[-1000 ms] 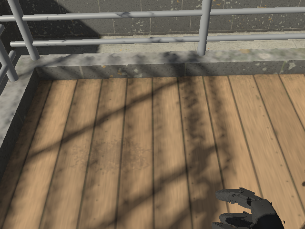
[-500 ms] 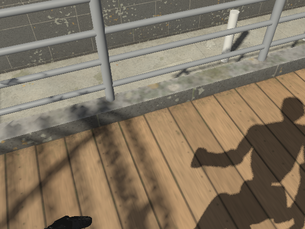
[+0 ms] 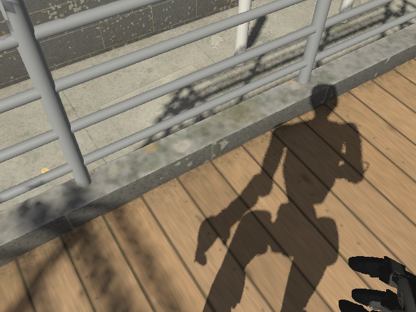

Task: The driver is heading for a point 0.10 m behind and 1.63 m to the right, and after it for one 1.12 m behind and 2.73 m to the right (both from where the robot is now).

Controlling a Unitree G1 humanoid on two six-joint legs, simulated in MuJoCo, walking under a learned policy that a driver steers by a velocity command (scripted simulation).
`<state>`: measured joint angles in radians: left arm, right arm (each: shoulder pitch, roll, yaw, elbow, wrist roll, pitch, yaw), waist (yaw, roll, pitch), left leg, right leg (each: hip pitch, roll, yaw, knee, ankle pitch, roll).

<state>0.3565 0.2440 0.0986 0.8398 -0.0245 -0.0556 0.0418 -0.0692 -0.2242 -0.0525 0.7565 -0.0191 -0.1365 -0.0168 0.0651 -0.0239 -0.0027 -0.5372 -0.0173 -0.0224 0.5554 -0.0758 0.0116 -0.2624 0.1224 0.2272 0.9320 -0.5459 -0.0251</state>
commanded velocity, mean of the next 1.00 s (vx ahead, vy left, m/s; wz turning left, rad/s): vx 0.08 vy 0.00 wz -0.59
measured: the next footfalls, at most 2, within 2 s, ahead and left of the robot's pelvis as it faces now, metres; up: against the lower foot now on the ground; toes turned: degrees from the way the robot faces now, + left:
right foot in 0.42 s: +0.15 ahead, -0.16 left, +0.00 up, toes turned -18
left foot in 0.86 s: +0.21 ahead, +0.06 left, +0.00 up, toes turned -34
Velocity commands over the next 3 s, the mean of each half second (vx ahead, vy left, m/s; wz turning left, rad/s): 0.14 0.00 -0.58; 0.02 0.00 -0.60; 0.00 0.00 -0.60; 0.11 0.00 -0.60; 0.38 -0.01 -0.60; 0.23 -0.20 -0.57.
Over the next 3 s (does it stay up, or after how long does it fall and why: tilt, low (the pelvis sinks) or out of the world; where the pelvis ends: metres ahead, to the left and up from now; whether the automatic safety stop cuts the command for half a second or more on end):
stays up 0.01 -0.34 0.01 its command is cut before an obstacle after 2.3 s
